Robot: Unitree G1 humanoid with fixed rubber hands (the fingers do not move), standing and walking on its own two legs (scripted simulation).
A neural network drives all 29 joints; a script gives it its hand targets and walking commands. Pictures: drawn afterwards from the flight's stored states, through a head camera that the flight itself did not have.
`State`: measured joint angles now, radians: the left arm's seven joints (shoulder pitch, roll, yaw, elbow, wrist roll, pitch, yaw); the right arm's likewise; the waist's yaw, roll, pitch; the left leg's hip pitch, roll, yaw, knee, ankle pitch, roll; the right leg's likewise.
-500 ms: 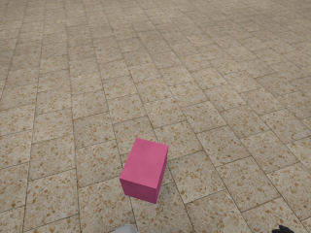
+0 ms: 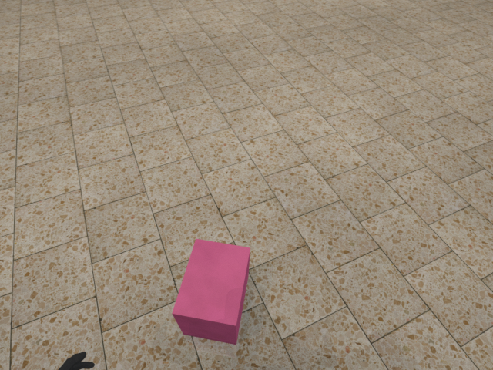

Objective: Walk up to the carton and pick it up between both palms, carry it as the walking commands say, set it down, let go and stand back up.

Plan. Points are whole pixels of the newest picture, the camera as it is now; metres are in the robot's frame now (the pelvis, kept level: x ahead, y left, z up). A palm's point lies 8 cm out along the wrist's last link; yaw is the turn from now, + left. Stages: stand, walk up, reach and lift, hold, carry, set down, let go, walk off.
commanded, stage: walk up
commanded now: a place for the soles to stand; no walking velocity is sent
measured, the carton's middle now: (216, 292) +0.48 +0.11 -0.62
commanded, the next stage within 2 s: none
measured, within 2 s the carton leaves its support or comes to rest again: neither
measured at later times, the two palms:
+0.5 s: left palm out of the picture +0.10 +0.29 -0.09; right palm out of the picture +0.11 -0.32 -0.08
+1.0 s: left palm out of the picture +0.03 +0.47 -0.05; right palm out of the picture +0.14 -0.26 -0.11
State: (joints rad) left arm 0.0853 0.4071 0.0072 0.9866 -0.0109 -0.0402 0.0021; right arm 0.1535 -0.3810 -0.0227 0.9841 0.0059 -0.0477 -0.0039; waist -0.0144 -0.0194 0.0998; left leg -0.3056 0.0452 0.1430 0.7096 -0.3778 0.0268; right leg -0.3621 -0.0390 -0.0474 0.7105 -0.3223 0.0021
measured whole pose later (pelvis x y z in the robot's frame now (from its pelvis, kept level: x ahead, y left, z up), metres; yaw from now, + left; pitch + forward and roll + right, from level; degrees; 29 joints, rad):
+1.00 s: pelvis +0.01 +0.08 -0.01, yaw +1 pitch +0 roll -2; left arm 0.27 0.53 0.09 1.00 0.04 -0.08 0.10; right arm 0.08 -0.50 -0.14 0.84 -0.07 0.10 0.11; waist 0.01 0.10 0.14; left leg -0.43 0.10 -0.06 0.82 -0.44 0.01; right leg -0.36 -0.13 -0.03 0.70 -0.33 0.06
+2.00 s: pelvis +0.05 +0.24 +0.00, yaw -17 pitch -4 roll +0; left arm 0.05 0.43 0.04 0.92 0.02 0.02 0.00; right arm 0.20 -0.39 -0.07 0.92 0.00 -0.02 -0.03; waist -0.06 0.01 0.17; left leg -0.31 0.09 0.17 0.77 -0.43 0.01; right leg -0.29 0.02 -0.04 0.74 -0.38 -0.04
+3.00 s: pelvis +0.07 +0.20 +0.03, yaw -13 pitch -2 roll +0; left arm 0.08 0.37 0.03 1.08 0.01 0.01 -0.02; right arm 0.09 -0.35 -0.02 1.07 -0.01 -0.02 -0.02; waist 0.00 0.00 0.05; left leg -0.14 0.04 0.05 0.36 -0.19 -0.02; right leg -0.09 0.04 -0.11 0.34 -0.22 -0.07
